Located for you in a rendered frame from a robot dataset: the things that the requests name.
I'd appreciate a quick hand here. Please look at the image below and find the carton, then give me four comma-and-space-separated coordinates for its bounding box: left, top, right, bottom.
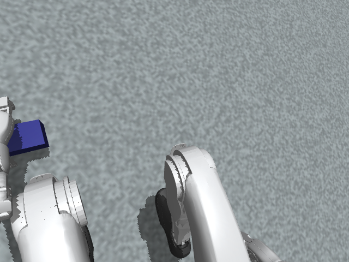
7, 120, 49, 156

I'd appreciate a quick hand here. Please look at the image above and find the right robot hand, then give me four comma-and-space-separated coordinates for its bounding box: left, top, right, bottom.
241, 231, 282, 262

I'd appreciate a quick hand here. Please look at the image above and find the left robot foot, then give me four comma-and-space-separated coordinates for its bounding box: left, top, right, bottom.
83, 225, 94, 262

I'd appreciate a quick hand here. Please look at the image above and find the left robot arm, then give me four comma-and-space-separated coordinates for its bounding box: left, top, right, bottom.
0, 143, 13, 223

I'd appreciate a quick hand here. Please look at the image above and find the left robot hand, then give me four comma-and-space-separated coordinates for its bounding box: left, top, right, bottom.
0, 96, 17, 168

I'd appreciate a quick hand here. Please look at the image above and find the right robot foot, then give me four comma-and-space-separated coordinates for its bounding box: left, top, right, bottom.
155, 188, 191, 258

